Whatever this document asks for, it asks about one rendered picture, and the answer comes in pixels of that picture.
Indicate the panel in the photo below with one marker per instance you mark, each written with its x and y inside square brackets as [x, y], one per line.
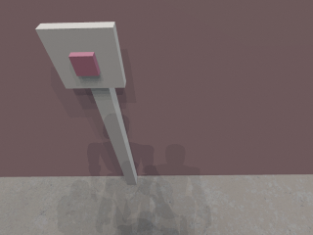
[61, 39]

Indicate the button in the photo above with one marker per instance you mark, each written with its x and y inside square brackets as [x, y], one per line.
[84, 63]

